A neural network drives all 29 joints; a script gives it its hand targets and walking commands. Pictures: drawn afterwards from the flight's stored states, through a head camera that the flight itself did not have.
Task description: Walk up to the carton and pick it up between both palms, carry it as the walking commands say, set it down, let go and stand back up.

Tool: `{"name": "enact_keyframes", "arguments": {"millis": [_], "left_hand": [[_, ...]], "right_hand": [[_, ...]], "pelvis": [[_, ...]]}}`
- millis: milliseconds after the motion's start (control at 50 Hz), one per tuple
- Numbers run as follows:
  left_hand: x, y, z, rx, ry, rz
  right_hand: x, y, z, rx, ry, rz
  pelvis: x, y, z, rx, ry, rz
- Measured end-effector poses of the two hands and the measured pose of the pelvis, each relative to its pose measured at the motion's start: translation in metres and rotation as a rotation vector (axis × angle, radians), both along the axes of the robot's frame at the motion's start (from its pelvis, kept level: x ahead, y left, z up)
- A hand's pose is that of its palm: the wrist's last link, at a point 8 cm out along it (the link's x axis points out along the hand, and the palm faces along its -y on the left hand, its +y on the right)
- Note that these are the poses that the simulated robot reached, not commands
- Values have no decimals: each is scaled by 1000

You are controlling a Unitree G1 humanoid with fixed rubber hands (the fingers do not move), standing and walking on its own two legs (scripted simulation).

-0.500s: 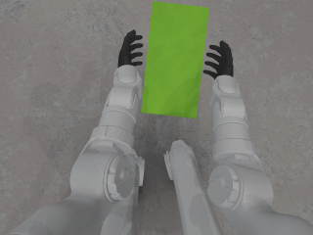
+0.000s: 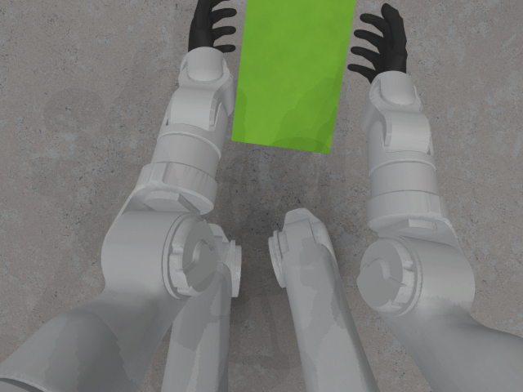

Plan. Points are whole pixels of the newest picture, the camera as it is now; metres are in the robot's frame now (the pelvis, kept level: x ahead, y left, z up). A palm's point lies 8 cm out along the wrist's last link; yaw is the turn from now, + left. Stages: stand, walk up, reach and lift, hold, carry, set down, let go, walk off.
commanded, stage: set down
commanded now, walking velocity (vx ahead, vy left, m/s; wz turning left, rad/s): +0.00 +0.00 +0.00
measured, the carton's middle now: (289, 56) +0.56 -0.11 -0.23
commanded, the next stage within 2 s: none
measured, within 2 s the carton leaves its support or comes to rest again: rests again in 1.44 s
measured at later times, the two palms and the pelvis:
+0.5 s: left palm (215, 59) +0.56 +0.01 -0.21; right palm (365, 73) +0.51 -0.22 -0.21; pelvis +0.01 +0.00 -0.05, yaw +0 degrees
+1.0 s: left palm (213, 67) +0.57 +0.02 -0.27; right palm (351, 81) +0.52 -0.21 -0.27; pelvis +0.02 +0.01 -0.07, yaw +0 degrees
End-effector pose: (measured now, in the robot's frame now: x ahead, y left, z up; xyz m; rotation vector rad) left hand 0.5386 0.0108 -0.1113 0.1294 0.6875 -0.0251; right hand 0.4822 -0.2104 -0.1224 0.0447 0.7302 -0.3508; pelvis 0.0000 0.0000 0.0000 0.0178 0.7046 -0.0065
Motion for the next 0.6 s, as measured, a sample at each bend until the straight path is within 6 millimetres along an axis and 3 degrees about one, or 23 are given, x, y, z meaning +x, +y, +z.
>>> {"name": "enact_keyframes", "arguments": {"millis": [600], "left_hand": [[27,2,-109,-13,51,-23]], "right_hand": [[33,-7,-105,13,38,69]], "pelvis": [[9,-4,-57,5,-37,10]]}}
